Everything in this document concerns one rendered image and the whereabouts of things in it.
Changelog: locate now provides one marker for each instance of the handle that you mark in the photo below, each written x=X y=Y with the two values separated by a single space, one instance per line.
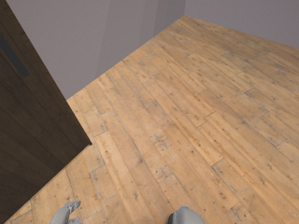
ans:
x=6 y=48

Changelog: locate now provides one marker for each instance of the robot left hand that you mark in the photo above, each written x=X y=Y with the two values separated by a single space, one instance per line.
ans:
x=63 y=213

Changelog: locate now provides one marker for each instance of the robot right shin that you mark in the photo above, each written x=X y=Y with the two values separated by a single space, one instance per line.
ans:
x=184 y=206

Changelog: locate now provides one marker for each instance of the robot right thigh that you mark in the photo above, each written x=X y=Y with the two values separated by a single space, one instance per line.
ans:
x=187 y=216

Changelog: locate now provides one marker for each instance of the wardrobe door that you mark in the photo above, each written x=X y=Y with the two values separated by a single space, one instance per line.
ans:
x=38 y=136

